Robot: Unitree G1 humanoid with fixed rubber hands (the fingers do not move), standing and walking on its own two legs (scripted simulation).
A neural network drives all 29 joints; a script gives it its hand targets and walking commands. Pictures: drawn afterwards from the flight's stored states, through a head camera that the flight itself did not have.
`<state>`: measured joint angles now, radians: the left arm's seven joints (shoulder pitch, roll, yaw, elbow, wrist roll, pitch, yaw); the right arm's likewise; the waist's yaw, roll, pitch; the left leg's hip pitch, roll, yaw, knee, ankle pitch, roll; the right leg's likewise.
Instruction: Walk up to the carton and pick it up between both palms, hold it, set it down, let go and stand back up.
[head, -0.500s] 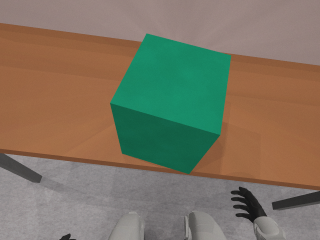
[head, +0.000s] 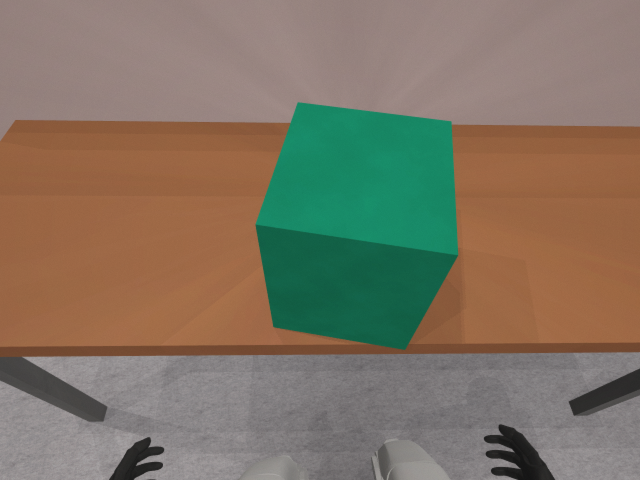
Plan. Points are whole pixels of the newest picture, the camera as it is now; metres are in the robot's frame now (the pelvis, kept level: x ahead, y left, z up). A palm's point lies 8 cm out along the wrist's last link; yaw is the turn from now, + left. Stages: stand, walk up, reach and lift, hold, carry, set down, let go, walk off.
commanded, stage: walk up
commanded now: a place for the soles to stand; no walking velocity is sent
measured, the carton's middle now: (354, 233) +0.41 -0.04 +0.04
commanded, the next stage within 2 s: none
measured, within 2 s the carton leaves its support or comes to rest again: neither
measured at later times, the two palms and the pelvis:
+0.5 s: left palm out of the picture +0.06 +0.25 -0.10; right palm out of the picture -0.07 -0.23 -0.13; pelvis -0.06 +0.02 +0.01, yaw -13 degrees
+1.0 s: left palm out of the picture +0.08 +0.22 -0.09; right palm out of the picture -0.10 -0.23 -0.10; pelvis -0.06 +0.01 +0.03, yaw -11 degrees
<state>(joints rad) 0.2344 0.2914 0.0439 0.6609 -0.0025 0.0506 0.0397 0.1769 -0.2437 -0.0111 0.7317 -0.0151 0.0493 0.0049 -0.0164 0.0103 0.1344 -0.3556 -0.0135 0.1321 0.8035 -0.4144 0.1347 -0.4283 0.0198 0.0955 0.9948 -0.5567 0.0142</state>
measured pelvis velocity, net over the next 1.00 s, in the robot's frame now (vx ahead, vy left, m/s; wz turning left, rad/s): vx -0.06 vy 0.01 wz -0.19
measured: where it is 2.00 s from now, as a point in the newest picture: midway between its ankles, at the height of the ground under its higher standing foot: outside the picture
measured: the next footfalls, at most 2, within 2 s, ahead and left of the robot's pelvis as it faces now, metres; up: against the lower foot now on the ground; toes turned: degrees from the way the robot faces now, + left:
right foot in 0.42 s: -0.03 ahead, -0.13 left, +0.00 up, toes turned -12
left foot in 0.70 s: -0.01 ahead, +0.11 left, +0.00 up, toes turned -8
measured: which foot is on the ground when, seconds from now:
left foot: down 0.00-0.56, up 0.58-0.68, down 0.70-1.00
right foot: up 0.00-0.40, down 0.42-1.00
